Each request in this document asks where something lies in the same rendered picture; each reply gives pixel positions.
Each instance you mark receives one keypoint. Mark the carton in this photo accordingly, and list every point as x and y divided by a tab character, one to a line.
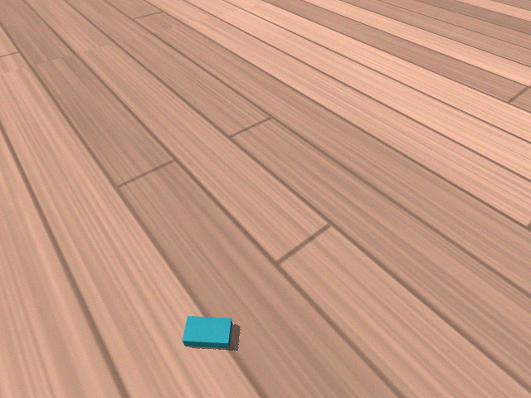
207	332

